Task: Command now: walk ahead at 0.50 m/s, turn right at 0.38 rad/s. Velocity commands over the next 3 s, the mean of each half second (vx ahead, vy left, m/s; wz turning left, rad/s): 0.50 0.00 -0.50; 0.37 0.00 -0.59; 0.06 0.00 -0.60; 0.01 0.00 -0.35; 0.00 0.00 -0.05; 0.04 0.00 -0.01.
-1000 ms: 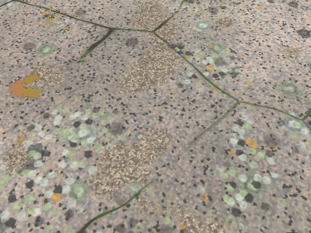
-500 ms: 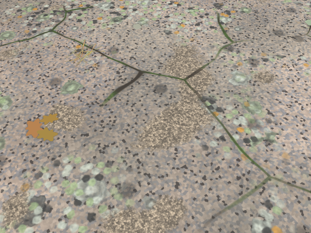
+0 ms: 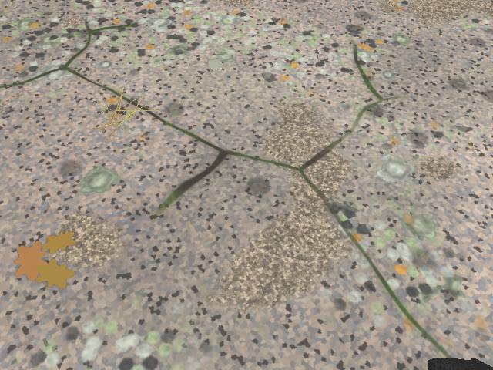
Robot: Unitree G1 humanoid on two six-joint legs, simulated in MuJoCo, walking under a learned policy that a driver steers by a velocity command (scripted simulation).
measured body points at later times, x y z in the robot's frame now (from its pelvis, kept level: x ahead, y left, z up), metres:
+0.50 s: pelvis +0.25 -0.07 -0.01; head +0.29 -0.09 +0.43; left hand +0.51 +0.13 -0.10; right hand +0.23 -0.37 -0.14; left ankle +0.12 +0.12 -0.64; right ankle +0.32 -0.16 -0.73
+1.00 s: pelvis +0.50 -0.10 -0.01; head +0.53 -0.12 +0.44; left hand +0.73 +0.10 -0.12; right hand +0.53 -0.43 -0.08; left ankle +0.64 -0.07 -0.73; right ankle +0.34 -0.16 -0.65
